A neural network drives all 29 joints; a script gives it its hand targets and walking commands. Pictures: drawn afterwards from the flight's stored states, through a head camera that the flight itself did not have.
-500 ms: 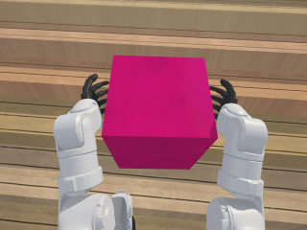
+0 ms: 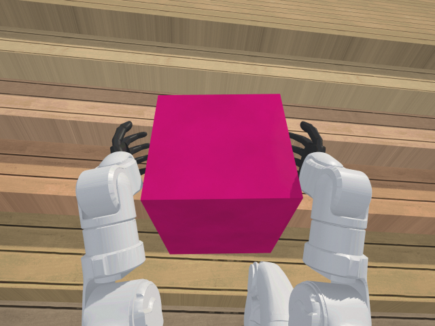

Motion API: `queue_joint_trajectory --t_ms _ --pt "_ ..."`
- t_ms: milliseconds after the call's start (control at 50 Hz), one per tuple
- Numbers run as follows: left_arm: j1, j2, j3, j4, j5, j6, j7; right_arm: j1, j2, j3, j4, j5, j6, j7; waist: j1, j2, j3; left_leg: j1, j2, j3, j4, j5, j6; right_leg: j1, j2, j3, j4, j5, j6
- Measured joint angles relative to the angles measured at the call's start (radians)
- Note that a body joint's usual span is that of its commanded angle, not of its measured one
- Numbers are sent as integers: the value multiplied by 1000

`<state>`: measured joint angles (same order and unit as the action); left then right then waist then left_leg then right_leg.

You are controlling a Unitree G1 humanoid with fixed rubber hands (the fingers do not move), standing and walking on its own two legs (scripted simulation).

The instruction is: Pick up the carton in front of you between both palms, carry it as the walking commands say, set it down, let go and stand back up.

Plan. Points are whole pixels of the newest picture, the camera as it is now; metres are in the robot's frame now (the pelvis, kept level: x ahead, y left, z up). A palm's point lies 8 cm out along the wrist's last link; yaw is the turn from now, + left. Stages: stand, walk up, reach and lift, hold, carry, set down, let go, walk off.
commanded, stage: carry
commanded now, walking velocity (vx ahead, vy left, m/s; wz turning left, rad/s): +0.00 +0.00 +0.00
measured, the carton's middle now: (219, 181) +0.35 +0.01 +0.10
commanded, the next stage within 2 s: none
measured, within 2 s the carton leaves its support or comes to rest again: neither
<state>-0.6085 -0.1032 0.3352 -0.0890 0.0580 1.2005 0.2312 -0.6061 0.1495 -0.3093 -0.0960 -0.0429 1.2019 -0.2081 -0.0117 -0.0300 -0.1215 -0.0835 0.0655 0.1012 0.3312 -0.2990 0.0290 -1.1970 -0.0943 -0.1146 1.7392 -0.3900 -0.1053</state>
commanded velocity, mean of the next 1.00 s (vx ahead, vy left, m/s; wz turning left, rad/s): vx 0.00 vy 0.00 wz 0.00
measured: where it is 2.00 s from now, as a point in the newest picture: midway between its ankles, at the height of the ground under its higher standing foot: outside the picture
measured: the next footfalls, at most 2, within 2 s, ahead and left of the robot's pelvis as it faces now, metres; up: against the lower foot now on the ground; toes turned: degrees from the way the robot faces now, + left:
right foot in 0.06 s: +0.24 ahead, -0.11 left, +0.14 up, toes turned -4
left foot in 0.40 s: +0.24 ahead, +0.11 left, +0.14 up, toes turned +3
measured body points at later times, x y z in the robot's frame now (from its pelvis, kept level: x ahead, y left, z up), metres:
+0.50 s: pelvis +0.21 +0.02 +0.13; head +0.21 +0.03 +0.58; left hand +0.56 +0.18 +0.28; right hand +0.56 -0.13 +0.29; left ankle +0.21 +0.10 -0.61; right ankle +0.20 -0.09 -0.60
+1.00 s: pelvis +0.24 +0.02 +0.12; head +0.24 +0.03 +0.57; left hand +0.56 +0.19 +0.20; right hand +0.57 -0.12 +0.21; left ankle +0.20 +0.10 -0.61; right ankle +0.20 -0.10 -0.61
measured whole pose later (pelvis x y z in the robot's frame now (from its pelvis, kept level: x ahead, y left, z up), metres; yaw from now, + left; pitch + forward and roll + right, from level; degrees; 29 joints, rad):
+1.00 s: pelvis +0.24 +0.02 +0.12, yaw +0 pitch +3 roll +0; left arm -0.39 -0.15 0.30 -0.03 0.07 1.01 0.16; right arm -0.41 0.19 -0.28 -0.02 -0.09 1.01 -0.17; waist 0.01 -0.03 -0.09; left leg -0.25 -0.04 0.05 0.50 -0.32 0.06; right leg -0.25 -0.04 -0.06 0.53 -0.34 0.01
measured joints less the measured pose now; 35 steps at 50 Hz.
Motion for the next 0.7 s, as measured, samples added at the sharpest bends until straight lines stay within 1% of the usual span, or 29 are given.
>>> queue_joint_trajectory --t_ms 40,60,80,100,120,140,160,180,200,220,240,280,300,320,360,400,420,440,460,480,500,520,560,580,600,640,700 --pt "-10 -7 4 32 5 -8 6 1 5 -23 14 -2 -4 2 9 7 1 66 18 15 -86 28 0 68 15 -48 -263 35 -19" --pt "-11 -8 3 45 5 -15 7 7 10 -31 17 -4 -10 3 17 5 4 84 23 31 -95 47 3 127 34 -66 -381 51 -27" --pt "-7 -13 1 58 3 -27 5 18 11 -37 14 -6 -16 3 32 14 11 84 40 48 -66 68 4 212 61 -79 -459 -11 -31" --pt "-1 -16 -6 67 4 -38 1 30 14 -44 11 -5 -24 6 49 17 22 61 59 62 12 95 2 328 91 -93 -578 27 -29" --pt "-1 -20 -13 72 4 -46 -5 39 13 -50 7 -5 -32 11 70 19 40 11 77 53 161 196 3 426 117 -95 -695 68 -18" --pt "-6 -23 -20 66 -1 -56 -12 36 6 -54 1 -7 -46 17 94 23 71 -88 69 -12 404 166 -14 456 130 -94 -727 46 -3" --pt "-8 -28 -31 61 -11 -70 -19 33 -5 -59 -2 -14 -64 23 113 32 104 -197 28 -96 677 119 -20 476 137 -93 -747 44 -4" --pt "-1 -35 -48 50 -29 -80 -27 38 -15 -68 -12 -16 -80 28 129 43 131 -297 -25 -162 927 72 -15 505 143 -91 -782 55 -9" --pt "15 -42 -62 33 -33 -91 -24 49 -17 -73 -31 -11 -87 31 140 52 152 -383 -72 -197 1126 37 -2 541 148 -86 -830 72 -9" --pt "35 -47 -71 9 -37 -99 -22 61 -11 -74 -52 -6 -92 34 145 54 169 -458 -107 -207 1267 17 14 580 150 -77 -884 91 -2" --pt "56 -49 -71 -22 -45 -104 -22 73 1 -68 -74 -3 -98 37 144 51 183 -524 -126 -202 1354 10 27 623 149 -67 -939 109 7" --pt "81 -49 -67 -68 -62 -111 -26 96 19 -52 -117 -6 -109 38 136 40 200 -637 -129 -175 1420 -37 45 702 139 -48 -1037 136 22" --pt "87 -48 -66 -84 -69 -114 -28 104 24 -41 -135 -10 -114 36 126 35 201 -682 -120 -158 1398 -48 48 738 130 -41 -1075 143 28" --pt "91 -46 -63 -97 -73 -116 -32 109 25 -28 -147 -8 -115 33 115 34 200 -711 -105 -137 1336 -44 46 772 119 -34 -1109 147 35" --pt "91 -39 -57 -122 -69 -105 -44 111 20 -1 -161 -1 -108 31 88 29 177 -729 -70 -90 1123 -6 44 822 96 -22 -1164 152 48" --pt "77 -36 -56 -134 -60 -90 -46 99 1 17 -162 0 -97 28 64 31 139 -697 -48 -52 905 53 46 850 77 -17 -1192 146 60" --pt "75 -33 -57 -132 -49 -85 -47 95 -10 30 -150 1 -95 25 55 20 113 -644 -51 -29 848 31 46 859 63 -8 -1203 142 67" --pt "73 -29 -56 -121 -35 -77 -45 89 -18 39 -130 3 -88 20 46 9 85 -567 -59 -14 752 40 42 863 49 -2 -1214 147 71" --pt "71 -26 -51 -103 -27 -69 -41 76 -27 44 -104 5 -75 17 37 9 62 -467 -68 -9 575 105 30 862 41 -6 -1212 163 74" --pt "67 -23 -45 -86 -22 -58 -38 59 -34 45 -75 6 -61 15 26 18 41 -355 -72 -10 358 199 14 860 42 -10 -1196 176 70" --pt "60 -22 -37 -70 -19 -49 -35 43 -36 41 -52 9 -48 14 14 22 23 -251 -80 -10 192 173 9 852 40 -8 -1163 177 67" --pt "46 -15 -29 -51 -12 -45 -34 29 -33 32 -30 13 -44 13 -7 10 14 -200 -97 -11 111 114 17 838 30 1 -1107 147 67" --pt "34 -6 -6 -9 5 -44 -28 11 -24 28 17 17 -41 14 -40 3 2 -167 -111 -24 70 73 38 821 38 32 -1034 40 77" --pt "36 -7 4 4 14 -41 -26 10 -19 29 31 11 -37 10 -47 12 -2 -158 -104 -32 61 165 54 821 52 39 -1033 18 81" --pt "37 -10 13 16 25 -38 -25 10 -15 29 47 4 -34 9 -49 19 -4 -145 -97 -40 58 202 59 826 62 40 -1048 26 86" --pt "46 -20 23 48 35 -37 -31 29 -7 22 72 -11 -36 17 -42 25 -20 -127 -91 -49 57 118 52 862 71 33 -1116 58 93" --pt "59 -30 31 92 47 -45 -40 47 4 5 117 -30 -55 31 -21 20 -38 -123 -98 -56 58 63 44 950 65 29 -1264 195 95"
